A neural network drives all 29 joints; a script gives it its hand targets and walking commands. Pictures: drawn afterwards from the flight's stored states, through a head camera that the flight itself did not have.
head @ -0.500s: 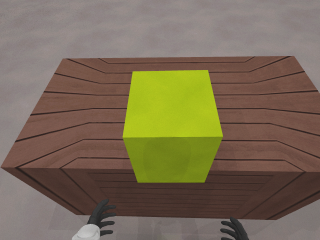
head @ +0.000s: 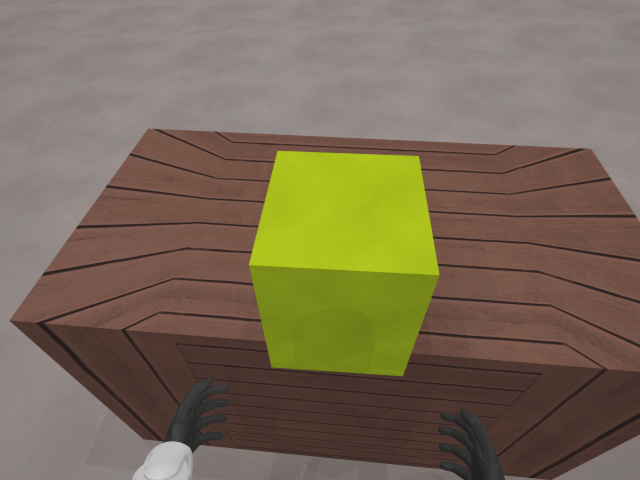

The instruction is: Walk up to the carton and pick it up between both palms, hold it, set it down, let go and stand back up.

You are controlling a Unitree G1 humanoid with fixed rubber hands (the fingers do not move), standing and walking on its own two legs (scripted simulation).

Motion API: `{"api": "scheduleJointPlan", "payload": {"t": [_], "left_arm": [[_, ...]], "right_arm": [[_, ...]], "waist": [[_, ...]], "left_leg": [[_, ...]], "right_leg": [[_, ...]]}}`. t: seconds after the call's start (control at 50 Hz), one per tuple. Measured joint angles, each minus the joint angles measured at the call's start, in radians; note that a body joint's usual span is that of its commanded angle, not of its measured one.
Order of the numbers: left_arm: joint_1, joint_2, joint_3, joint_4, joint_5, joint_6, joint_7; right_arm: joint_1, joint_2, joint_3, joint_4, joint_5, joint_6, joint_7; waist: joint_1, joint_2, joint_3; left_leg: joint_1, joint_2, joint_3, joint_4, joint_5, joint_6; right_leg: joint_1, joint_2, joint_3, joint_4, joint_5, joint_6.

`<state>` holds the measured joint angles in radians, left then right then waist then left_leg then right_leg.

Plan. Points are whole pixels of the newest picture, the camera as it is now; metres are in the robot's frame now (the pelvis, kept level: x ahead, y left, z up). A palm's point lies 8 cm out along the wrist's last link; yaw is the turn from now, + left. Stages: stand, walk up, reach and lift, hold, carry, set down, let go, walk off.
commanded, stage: reach and lift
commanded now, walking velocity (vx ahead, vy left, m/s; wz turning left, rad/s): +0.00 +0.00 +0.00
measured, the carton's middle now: (341, 266) +0.42 +0.01 +0.03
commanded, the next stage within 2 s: none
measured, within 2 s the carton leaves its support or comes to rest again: neither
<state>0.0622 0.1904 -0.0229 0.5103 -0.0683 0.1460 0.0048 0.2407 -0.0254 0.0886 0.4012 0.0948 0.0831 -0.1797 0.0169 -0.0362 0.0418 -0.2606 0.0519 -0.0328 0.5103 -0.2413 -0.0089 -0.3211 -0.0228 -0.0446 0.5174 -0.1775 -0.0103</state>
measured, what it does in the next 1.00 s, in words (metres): shifts its weight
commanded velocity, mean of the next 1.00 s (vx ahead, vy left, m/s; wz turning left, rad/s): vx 0.00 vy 0.00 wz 0.00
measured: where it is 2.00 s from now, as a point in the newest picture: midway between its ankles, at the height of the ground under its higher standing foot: outside the picture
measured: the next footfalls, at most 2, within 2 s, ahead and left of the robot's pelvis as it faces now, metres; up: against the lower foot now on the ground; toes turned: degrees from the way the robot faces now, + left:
none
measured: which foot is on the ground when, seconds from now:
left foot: down 0.00-1.00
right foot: down 0.00-1.00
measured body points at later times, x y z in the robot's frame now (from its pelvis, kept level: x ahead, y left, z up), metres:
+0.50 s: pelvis +0.05 +0.04 +0.01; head +0.07 +0.05 +0.46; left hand +0.25 +0.24 -0.05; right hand +0.23 -0.15 -0.04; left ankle +0.03 +0.17 -0.73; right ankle +0.06 -0.11 -0.73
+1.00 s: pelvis +0.06 +0.05 +0.01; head +0.09 +0.07 +0.46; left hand +0.28 +0.23 -0.02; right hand +0.25 -0.15 -0.02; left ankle +0.03 +0.17 -0.73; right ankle +0.06 -0.11 -0.73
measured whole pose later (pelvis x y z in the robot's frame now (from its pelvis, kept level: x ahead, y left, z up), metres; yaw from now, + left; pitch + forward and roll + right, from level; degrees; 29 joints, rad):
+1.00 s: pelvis +0.06 +0.05 +0.01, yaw -2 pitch +3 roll +0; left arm 0.23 0.18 -0.12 0.31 -0.08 -0.25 0.08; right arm 0.25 -0.13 0.06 0.49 0.17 -0.48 -0.05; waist 0.00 -0.04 0.01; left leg -0.21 0.00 0.02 0.43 -0.27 0.01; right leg -0.26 -0.07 0.01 0.39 -0.18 0.06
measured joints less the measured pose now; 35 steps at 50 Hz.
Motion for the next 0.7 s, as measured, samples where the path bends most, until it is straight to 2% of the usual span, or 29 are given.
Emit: {"api": "scheduleJointPlan", "payload": {"t": [0.12, 0.2, 0.42, 0.7], "left_arm": [[0.005, 0.02, 0.016, 0.034, -0.03, -0.061, -0.02], [0.044, 0.021, -0.002, 0.029, -0.061, -0.141, -0.018], [0.128, 0.013, -0.063, -0.018, -0.078, -0.293, 0.007], [0.195, -0.017, -0.07, -0.166, -0.014, -0.389, 0.043]], "right_arm": [[0.024, -0.011, 0.013, -0.013, -0.018, -0.062, -0.007], [0.052, -0.039, 0.016, -0.037, -0.014, -0.119, 0.004], [0.077, -0.061, 0.014, -0.025, 0.009, -0.262, 0.042], [0.069, -0.086, 0.009, 0.041, 0.061, -0.504, 0.095]], "waist": [[-0.009, 0.032, 0.0], [-0.01, 0.046, 0.003], [0.003, 0.023, -0.023], [0.001, 0.017, -0.037]], "left_leg": [[0.012, -0.005, 0.008, -0.005, -0.005, -0.009], [0.022, -0.011, 0.018, -0.01, -0.011, -0.019], [0.041, -0.025, 0.038, -0.043, -0.027, -0.009], [0.072, -0.036, 0.053, -0.084, -0.041, 0.007]], "right_leg": [[0.015, -0.005, 0.008, -0.016, -0.002, 0.012], [0.022, -0.012, 0.019, -0.02, -0.009, 0.024], [0.038, -0.025, 0.037, -0.058, -0.02, 0.046], [0.084, -0.035, 0.049, -0.141, -0.008, 0.067]]}}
